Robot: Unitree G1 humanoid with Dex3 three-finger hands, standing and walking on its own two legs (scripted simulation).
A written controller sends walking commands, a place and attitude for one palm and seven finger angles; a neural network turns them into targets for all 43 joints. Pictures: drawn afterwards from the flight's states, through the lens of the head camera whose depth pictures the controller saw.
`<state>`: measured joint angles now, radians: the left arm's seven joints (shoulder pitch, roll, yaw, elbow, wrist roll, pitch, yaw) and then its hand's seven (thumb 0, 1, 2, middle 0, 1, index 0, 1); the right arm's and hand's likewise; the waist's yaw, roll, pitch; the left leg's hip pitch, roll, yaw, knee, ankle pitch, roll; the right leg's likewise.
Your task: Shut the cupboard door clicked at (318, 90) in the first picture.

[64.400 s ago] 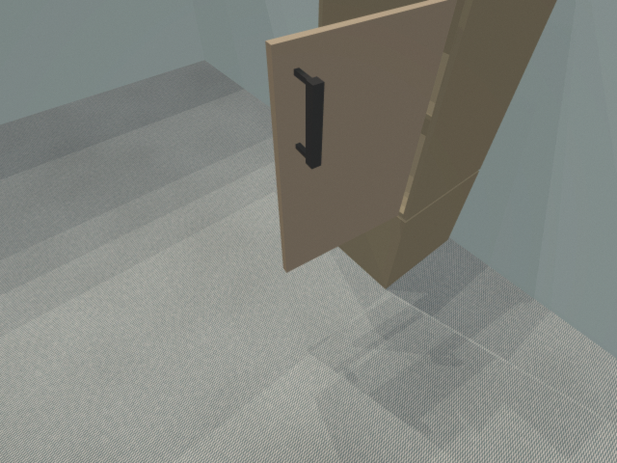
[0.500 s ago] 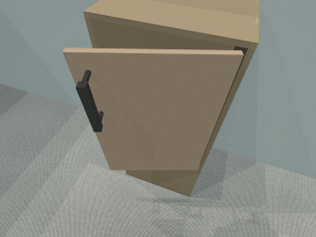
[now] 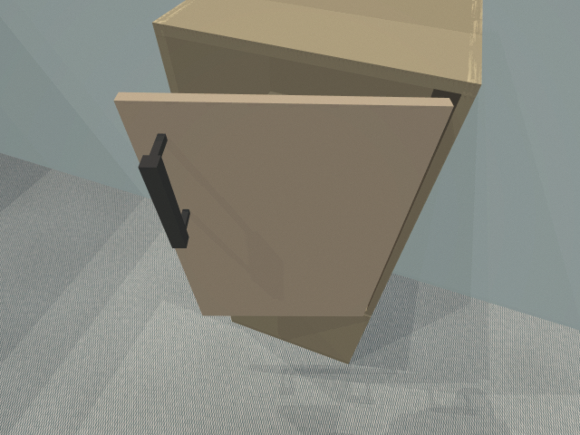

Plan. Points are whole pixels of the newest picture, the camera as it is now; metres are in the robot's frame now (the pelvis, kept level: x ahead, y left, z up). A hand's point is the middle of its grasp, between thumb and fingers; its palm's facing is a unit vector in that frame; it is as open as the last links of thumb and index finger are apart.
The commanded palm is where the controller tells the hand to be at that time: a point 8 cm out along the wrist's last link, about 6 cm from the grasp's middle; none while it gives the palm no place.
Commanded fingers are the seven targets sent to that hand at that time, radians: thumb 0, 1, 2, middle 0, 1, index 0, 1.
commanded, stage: shuffle to correct the standing spot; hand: left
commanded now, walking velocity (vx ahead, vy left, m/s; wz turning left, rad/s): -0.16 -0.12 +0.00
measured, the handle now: (170, 195) +0.39 +0.19 +0.12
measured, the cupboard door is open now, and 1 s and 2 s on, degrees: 20 20 20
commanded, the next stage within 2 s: come to a stop and stand still in 0.10 s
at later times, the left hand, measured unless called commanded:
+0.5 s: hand out of the picture -0.03 +0.12 -0.17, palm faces +0.08 -0.98 -0.20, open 7.4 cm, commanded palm none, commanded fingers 0.00 0.90 0.90 -0.20 -0.30 -0.20 -0.30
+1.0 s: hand out of the picture -0.02 +0.17 -0.18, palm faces +0.09 -0.98 -0.19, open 7.4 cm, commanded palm none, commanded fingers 0.00 0.90 0.90 -0.20 -0.30 -0.20 -0.30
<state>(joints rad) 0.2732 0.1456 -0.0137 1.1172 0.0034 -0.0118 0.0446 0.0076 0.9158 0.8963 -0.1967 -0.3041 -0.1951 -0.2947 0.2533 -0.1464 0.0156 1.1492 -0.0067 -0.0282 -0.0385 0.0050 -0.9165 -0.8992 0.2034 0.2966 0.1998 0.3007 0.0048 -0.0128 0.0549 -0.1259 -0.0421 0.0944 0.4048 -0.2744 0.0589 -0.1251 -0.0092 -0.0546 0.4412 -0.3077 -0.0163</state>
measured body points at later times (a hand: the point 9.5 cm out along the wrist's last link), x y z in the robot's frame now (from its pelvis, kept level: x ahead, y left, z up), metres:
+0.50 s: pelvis -0.03 -0.05 +0.00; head -0.01 -0.06 +0.45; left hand -0.04 +0.17 -0.16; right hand +0.00 -0.28 -0.16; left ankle -0.07 +0.07 -0.72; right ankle -0.04 -0.14 -0.74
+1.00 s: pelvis -0.02 -0.01 +0.00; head -0.01 +0.00 +0.45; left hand -0.02 +0.22 -0.16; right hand +0.01 -0.24 -0.16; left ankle -0.06 +0.07 -0.74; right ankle -0.04 -0.14 -0.74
